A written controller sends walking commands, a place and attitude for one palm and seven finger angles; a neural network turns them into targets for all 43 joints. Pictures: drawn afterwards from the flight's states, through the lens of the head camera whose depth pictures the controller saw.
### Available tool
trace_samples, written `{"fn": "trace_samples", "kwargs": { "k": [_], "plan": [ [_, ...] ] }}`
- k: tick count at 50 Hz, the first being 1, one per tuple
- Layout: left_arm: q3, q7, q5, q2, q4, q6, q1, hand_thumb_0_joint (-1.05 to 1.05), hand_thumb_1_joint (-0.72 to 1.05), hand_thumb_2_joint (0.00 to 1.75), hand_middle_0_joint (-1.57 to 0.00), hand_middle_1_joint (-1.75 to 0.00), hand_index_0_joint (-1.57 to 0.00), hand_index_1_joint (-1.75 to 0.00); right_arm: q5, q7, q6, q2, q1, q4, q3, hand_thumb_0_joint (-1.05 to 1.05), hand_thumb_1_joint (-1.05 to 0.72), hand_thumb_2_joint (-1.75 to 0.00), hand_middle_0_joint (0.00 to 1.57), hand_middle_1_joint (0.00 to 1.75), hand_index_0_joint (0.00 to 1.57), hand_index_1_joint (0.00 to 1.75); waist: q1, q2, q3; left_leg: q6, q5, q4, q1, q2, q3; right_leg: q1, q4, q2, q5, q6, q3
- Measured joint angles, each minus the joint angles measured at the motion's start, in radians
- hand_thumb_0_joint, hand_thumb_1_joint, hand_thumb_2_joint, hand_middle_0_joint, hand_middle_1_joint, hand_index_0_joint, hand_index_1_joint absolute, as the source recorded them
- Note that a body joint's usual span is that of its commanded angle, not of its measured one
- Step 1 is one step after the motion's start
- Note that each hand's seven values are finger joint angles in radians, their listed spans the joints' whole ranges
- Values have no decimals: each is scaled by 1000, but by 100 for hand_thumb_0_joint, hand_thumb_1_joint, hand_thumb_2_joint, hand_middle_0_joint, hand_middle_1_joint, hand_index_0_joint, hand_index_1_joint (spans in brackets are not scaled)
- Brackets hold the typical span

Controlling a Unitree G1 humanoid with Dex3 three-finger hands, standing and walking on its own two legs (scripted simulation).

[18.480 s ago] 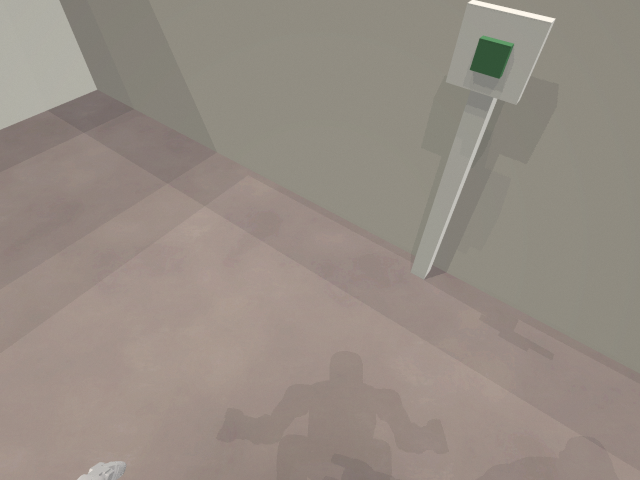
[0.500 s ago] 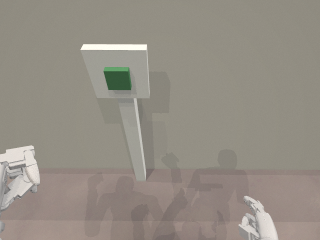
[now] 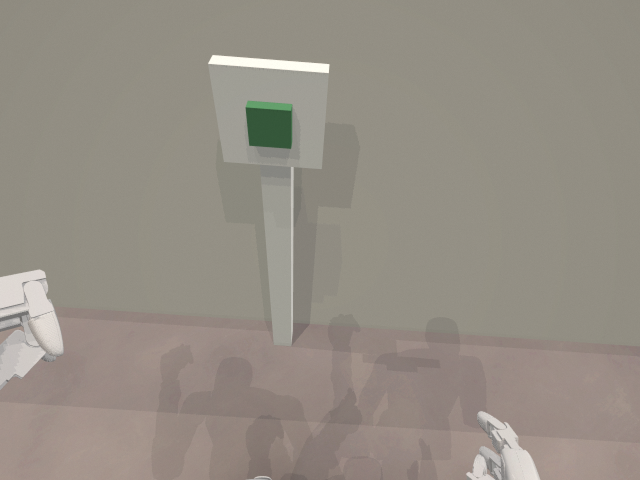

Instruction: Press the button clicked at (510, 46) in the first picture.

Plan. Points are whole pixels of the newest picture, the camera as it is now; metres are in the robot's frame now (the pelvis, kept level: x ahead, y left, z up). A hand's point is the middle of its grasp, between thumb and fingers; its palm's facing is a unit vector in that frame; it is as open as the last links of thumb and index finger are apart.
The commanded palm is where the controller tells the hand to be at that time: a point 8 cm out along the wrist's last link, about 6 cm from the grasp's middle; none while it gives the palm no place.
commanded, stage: step back with the hand held close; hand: left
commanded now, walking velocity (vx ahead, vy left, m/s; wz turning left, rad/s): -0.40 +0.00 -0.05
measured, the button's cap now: (270, 124) +0.62 +0.12 +0.12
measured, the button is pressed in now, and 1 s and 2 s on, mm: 0 0 0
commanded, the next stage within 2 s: stop stepping back and stand still in 0.38 s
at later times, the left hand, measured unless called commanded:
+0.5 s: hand out of the picture +0.11 +0.24 +0.19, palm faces +0.29 -0.87 -0.41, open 3.1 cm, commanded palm +0.06 +0.28 +0.19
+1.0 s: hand out of the picture +0.03 +0.25 +0.18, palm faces +0.26 -0.86 -0.43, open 3.1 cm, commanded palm -0.01 +0.30 +0.19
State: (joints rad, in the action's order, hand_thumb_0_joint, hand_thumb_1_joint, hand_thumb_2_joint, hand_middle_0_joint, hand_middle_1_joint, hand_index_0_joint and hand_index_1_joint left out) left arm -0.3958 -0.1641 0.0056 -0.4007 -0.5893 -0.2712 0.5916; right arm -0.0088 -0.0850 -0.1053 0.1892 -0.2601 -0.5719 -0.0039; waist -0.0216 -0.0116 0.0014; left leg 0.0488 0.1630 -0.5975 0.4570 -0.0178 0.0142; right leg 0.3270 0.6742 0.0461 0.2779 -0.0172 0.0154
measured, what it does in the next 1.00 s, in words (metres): walks backwards: right foot, then left foot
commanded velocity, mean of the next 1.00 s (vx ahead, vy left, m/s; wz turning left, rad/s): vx -0.08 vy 0.00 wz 0.00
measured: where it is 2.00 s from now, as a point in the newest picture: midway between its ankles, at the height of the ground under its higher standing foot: outside the picture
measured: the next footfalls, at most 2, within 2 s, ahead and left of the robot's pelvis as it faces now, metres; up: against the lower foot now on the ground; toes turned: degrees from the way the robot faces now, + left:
right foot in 0.50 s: -0.15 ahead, -0.05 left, +0.00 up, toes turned -8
left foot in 0.66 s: -0.03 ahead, +0.10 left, +0.00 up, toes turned -6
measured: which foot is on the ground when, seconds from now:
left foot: down 0.00-0.50, up 0.52-0.64, down 0.66-0.90, up 0.92-1.00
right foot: down 0.00-0.24, up 0.26-0.48, down 0.50-1.00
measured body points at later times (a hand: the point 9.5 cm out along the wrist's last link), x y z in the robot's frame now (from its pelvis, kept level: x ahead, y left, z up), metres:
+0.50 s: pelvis -0.10 +0.02 +0.01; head -0.08 +0.04 +0.45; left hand +0.09 +0.28 +0.21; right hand +0.08 -0.21 -0.05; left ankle +0.07 +0.09 -0.72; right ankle -0.19 -0.10 -0.72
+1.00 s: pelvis -0.18 +0.04 +0.01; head -0.20 +0.06 +0.46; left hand +0.01 +0.30 +0.20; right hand -0.07 -0.22 -0.07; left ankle -0.11 +0.13 -0.70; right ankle -0.19 -0.06 -0.73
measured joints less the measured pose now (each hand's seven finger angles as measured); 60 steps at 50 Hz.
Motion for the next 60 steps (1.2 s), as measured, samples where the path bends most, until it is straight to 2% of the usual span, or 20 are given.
{"fn": "trace_samples", "kwargs": {
  "k": [3, 8, 12, 16, 19, 21, 24, 25, 27, 30, 32, 34, 36, 39, 43, 47, 50, 53, 55, 60],
  "plan": [
    [-22, 4, -13, 7, -9, -22, 7, 1, 89, 90, -131, -149, -131, -150, -7, 12, -11, -1, 25, -8, -5, 1, -90, -90, 20, 30, 20, 30, 21, 7, 2, -10, -21, -2, 43, -4, 19, -27, -92, 6, 60, 19, 27],
    [45, 17, -27, 23, -13, -19, 5, 1, 89, 90, -131, -149, -131, -150, 0, 22, 8, 14, 78, -43, 6, 1, -90, -90, 20, 30, 20, 30, 29, -9, -27, -42, 24, -23, 26, 4, -3, -23, -111, 13, 4, 2, 37],
    [45, 25, -28, -5, -17, -9, 4, 1, 88, 90, -131, -149, -131, -150, 0, 10, 28, 12, 93, -40, 13, 1, -90, -90, 20, 30, 20, 30, 22, 18, -26, 2, -31, 25, -6, 28, -1, -17, -118, -3, -14, -11, 52],
    [5, 27, -33, -39, -5, -5, -9, 1, 88, 90, -131, -149, -131, -150, -19, 13, 3, -4, 109, -21, 13, 1, -91, -90, 20, 30, 20, 30, 21, 16, -29, 20, -97, 113, -13, 11, 2, 56, 142, 38, 145, 6, 50],
    [-2, 15, -43, -34, -24, 0, 2, 2, 88, 90, -131, -149, -131, -150, -18, 27, -18, -16, 104, -16, 8, 1, -90, -90, 20, 30, 20, 30, 32, 8, -11, 14, -154, 185, -18, -14, 3, 33, 192, 40, 203, 16, 7],
    [11, 10, -50, -21, -37, 7, 9, 2, 89, 90, -131, -149, -131, -150, -17, 34, -26, -20, 99, -16, 2, 1, -90, -90, 20, 30, 20, 30, 36, 4, 7, 8, -191, 233, -17, -24, 7, -19, 123, 32, 230, 26, -24],
    [26, 12, -61, -18, -47, 15, 12, 2, 89, 90, -131, -149, -130, -150, -19, 39, -25, -24, 98, -11, -7, 1, -90, -90, 20, 30, 20, 30, 40, 12, 30, -9, -227, 267, 10, -23, 19, -129, -112, 11, 195, 48, -56],
    [17, 12, -65, -31, -56, 12, 16, 2, 89, 90, -131, -149, -130, -150, -19, 40, -20, -29, 103, -6, -13, 1, -90, -90, 20, 30, 20, 30, 48, 40, 33, -23, -198, 235, 40, -10, 41, -156, -204, -16, 166, 68, -41],
    [35, 18, -61, -19, -47, 6, 4, 1, 89, 90, -131, -149, -131, -150, -27, 38, -7, -13, 122, -27, -16, 1, -90, -90, 20, 30, 20, 30, 63, 24, 17, -63, -35, 67, 96, -13, 24, -134, -207, -13, 55, 45, -25],
    [60, 24, -50, -7, -31, 32, 17, 1, 88, 90, -131, -149, -131, -150, -12, 29, 17, -5, 79, -64, -14, 1, -90, -90, 20, 30, 20, 30, 51, 32, 42, -70, 112, -159, 78, 25, -5, -129, -176, -27, 51, 7, -13],
    [58, 20, -44, 1, -26, 51, 28, 1, 88, 90, -131, -149, -131, -150, -3, 15, 20, 3, 36, -65, -16, 1, -90, -90, 20, 30, 20, 30, 30, 41, 64, -63, 92, -79, -18, 25, 3, -126, -161, -36, 62, -6, -15],
    [51, 17, -40, 3, -7, 59, 12, 1, 88, 90, -131, -149, -131, -150, 3, 1, 8, 14, 10, -66, -8, 1, -90, -90, 20, 30, 20, 30, 7, 46, 61, -16, 43, 9, -67, 37, -1, -110, -125, -50, 77, -16, -27],
    [38, 11, -41, 0, 19, 65, 2, 1, 88, 90, -131, -149, -131, -150, 4, -3, -8, 8, 4, -76, -6, 1, -90, -90, 20, 30, 20, 30, 3, 70, 43, 14, 29, 45, -86, 55, 17, -93, -88, -58, 105, -5, -5],
    [26, 5, -37, -3, 21, 73, 17, 2, 88, 90, -131, -149, -131, -150, -7, 3, -33, -5, -12, -73, -10, 1, -91, -90, 20, 30, 20, 30, -13, 69, 35, 15, -34, 148, -128, 53, 21, -64, -9, -30, 162, 11, -2],
    [29, 2, -30, -16, -12, 68, 78, 2, 89, 90, -131, -149, -130, -150, -8, 16, -38, -11, -39, -49, -21, 1, -90, -90, 20, 30, 20, 30, -27, 51, 49, -7, -64, 224, -140, 48, 13, -124, -166, -14, 152, 32, -66],
    [39, 15, -34, -24, -15, 65, 89, 2, 89, 90, -131, -149, -130, -150, -13, 20, -3, 6, -14, -56, -10, 1, -90, -90, 20, 30, 20, 30, -2, 26, 38, -46, 88, 5, -41, 47, 5, -116, -222, -13, -29, 70, -69],
    [50, 11, -32, 0, 12, 65, 65, 1, 88, 90, -131, -149, -131, -150, -9, 17, 16, 19, -14, -92, 0, 1, -90, -90, 20, 30, 20, 30, 20, 27, 57, -46, 161, -163, -24, 32, 1, -101, -182, -20, -19, 60, -58],
    [63, 1, -25, 35, 39, 69, 24, 1, 88, 90, -131, -149, -131, -150, -6, 1, 8, 39, -33, -98, 4, 1, -90, -90, 20, 30, 20, 30, 13, 18, 76, -28, 188, -22, -123, -8, 1, -84, -122, -29, 21, 43, -77],
    [65, -4, -22, 51, 54, 70, -11, 1, 88, 90, -131, -149, -131, -150, -5, -8, -1, 42, -22, -102, 9, 1, -90, -90, 20, 30, 20, 30, 8, 25, 59, -26, 99, -2, -129, 3, 5, -68, -64, -49, 50, 32, -79],
    [35, -2, -13, 31, 71, 72, -17, 2, 89, 90, -131, -149, -131, -150, -9, 1, -25, -6, -4, -82, -9, 1, -91, -90, 20, 30, 20, 30, -3, 45, 47, -26, 61, 41, -150, 20, 18, -47, 13, -39, 145, 28, -52]
  ]
}}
